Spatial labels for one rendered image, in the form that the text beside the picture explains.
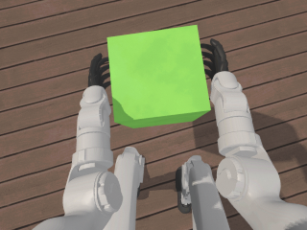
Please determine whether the robot right foot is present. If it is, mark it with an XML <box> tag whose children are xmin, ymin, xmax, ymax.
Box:
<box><xmin>176</xmin><ymin>166</ymin><xmax>192</xmax><ymax>214</ymax></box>

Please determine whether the robot right upper arm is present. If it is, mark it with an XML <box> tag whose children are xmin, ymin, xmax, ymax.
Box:
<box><xmin>215</xmin><ymin>155</ymin><xmax>307</xmax><ymax>230</ymax></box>

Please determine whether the robot left hand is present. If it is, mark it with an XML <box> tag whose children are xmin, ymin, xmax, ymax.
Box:
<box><xmin>87</xmin><ymin>53</ymin><xmax>111</xmax><ymax>90</ymax></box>

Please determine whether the robot right forearm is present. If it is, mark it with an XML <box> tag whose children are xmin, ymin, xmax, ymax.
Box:
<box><xmin>209</xmin><ymin>71</ymin><xmax>272</xmax><ymax>163</ymax></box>

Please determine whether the robot left forearm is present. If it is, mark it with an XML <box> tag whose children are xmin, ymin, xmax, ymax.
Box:
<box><xmin>62</xmin><ymin>85</ymin><xmax>114</xmax><ymax>210</ymax></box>

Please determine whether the robot left thigh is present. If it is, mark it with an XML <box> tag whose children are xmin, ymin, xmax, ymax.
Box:
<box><xmin>103</xmin><ymin>151</ymin><xmax>145</xmax><ymax>230</ymax></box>

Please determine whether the carton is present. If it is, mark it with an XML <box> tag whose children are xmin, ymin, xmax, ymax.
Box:
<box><xmin>106</xmin><ymin>25</ymin><xmax>211</xmax><ymax>128</ymax></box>

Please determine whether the robot left upper arm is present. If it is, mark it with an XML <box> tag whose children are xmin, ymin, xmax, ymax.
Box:
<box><xmin>32</xmin><ymin>171</ymin><xmax>123</xmax><ymax>230</ymax></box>

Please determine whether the robot right hand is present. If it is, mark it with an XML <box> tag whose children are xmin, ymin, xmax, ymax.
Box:
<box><xmin>200</xmin><ymin>38</ymin><xmax>229</xmax><ymax>80</ymax></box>

